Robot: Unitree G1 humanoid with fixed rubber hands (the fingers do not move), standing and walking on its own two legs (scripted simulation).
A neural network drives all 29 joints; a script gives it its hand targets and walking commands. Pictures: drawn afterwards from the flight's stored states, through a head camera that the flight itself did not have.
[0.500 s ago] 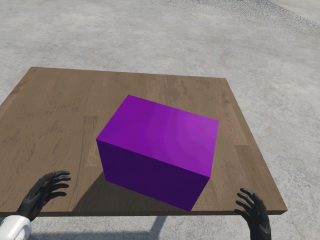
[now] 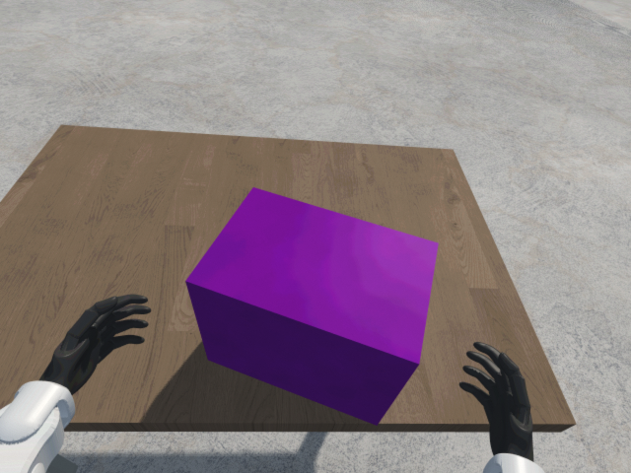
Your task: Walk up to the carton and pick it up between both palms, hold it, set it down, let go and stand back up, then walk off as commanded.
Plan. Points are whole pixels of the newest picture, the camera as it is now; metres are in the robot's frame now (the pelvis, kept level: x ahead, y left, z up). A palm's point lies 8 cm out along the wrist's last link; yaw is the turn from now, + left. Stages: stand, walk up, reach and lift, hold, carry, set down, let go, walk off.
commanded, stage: reach and lift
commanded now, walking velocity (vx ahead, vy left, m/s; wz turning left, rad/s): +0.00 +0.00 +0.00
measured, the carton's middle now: (314, 305) +0.37 +0.01 -0.02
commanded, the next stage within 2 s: none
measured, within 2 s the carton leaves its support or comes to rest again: neither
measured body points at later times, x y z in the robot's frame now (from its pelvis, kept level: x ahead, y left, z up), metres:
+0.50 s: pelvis -0.01 -0.01 +0.01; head +0.00 +0.02 +0.45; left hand +0.33 +0.27 +0.10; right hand +0.28 -0.20 +0.09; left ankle -0.03 +0.09 -0.74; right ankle -0.02 -0.14 -0.74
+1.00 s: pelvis -0.03 -0.01 +0.01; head +0.00 +0.02 +0.45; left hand +0.38 +0.25 +0.14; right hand +0.32 -0.21 +0.12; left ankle -0.03 +0.09 -0.74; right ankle -0.02 -0.14 -0.74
